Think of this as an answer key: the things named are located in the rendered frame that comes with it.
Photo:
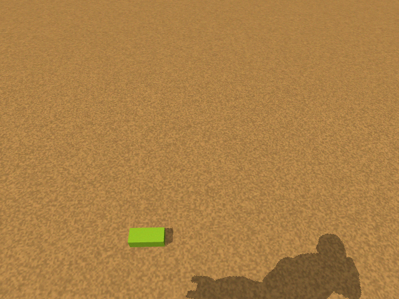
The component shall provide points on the carton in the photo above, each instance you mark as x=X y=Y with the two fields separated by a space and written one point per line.
x=147 y=237

